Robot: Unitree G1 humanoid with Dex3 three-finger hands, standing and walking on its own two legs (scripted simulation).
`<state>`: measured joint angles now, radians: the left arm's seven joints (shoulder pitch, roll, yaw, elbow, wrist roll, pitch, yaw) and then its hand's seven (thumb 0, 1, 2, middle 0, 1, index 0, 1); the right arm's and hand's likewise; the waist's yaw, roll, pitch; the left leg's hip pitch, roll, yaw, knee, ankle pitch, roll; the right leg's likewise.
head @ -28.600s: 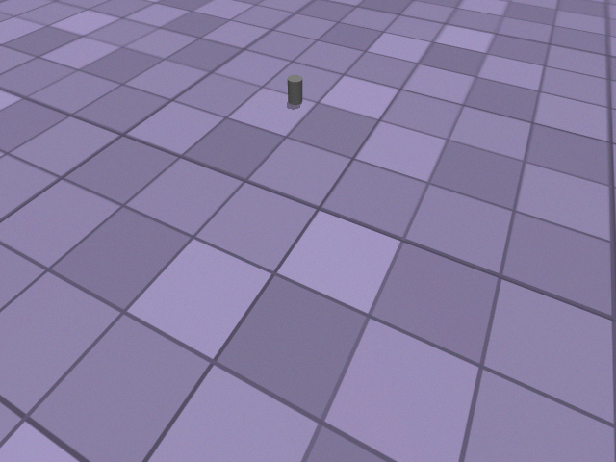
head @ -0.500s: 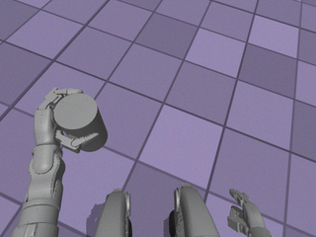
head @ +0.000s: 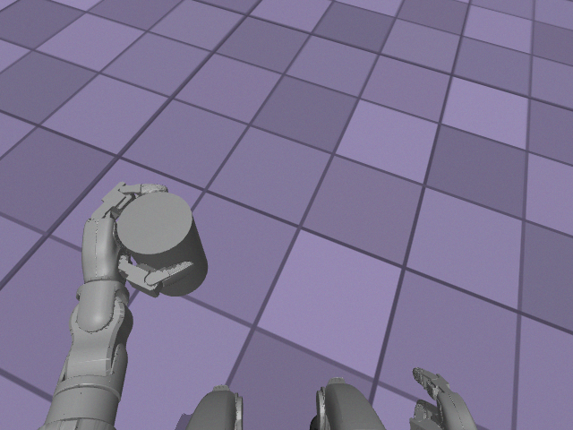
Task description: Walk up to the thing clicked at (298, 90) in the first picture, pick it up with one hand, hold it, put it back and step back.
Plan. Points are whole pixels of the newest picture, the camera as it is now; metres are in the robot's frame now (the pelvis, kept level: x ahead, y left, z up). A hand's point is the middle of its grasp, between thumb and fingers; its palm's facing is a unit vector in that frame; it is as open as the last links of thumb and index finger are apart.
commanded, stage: lift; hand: left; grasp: from the side
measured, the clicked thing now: (168, 248) +0.36 +0.16 +0.00
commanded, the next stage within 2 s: hold in 0.68 s
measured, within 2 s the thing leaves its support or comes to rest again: neither
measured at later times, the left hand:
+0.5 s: hand (154, 221) +0.36 +0.16 +0.08, palm faces +0.11 -0.99 -0.03, open 11.9 cm
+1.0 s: hand (155, 214) +0.36 +0.15 +0.10, palm faces +0.12 -0.99 -0.02, open 11.8 cm
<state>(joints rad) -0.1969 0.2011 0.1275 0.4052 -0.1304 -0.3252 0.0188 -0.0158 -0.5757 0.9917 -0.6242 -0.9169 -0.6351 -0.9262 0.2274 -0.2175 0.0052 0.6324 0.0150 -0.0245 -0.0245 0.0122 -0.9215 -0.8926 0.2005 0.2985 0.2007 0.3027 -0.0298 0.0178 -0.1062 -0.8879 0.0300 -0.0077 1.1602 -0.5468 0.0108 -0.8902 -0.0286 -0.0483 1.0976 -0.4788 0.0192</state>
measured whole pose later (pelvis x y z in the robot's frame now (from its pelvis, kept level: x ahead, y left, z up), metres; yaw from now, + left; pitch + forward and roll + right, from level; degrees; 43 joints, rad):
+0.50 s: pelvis +0.02 -0.01 +0.03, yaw +0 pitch +11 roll -2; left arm -0.18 0.19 0.13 0.43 -0.14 -0.34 -0.01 -0.02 -0.57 0.99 -0.61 -0.94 -0.62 -0.95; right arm 0.24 -0.22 0.00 0.64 0.01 -0.01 -0.02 0.01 -0.91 -0.89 0.20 0.30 0.20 0.30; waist -0.03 0.01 -0.07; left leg -0.67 0.03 0.00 0.97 -0.49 0.00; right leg -0.68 -0.02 -0.05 0.92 -0.43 0.01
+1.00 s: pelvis +0.02 -0.01 +0.05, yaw +0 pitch +8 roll -1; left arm -0.16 0.18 0.14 0.43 -0.15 -0.34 -0.02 -0.02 -0.56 0.98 -0.62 -0.92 -0.63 -0.93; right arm 0.23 -0.22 -0.01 0.65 0.01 0.00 -0.02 0.01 -0.92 -0.89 0.20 0.30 0.20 0.30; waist -0.03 0.02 -0.05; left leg -0.56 0.04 0.00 0.88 -0.46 -0.01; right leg -0.58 -0.02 -0.05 0.85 -0.41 0.00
